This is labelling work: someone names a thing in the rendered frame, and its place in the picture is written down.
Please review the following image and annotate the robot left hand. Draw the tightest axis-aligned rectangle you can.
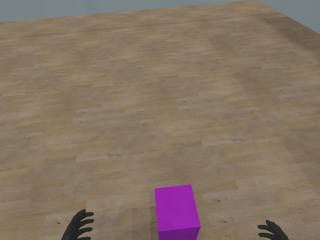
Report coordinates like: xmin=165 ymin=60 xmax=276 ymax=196
xmin=61 ymin=209 xmax=94 ymax=240

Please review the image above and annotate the robot right hand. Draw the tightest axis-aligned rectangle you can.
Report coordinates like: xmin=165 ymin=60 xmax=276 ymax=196
xmin=257 ymin=220 xmax=289 ymax=240

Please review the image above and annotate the carton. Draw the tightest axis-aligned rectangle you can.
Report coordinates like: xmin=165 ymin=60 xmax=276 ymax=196
xmin=154 ymin=184 xmax=201 ymax=240

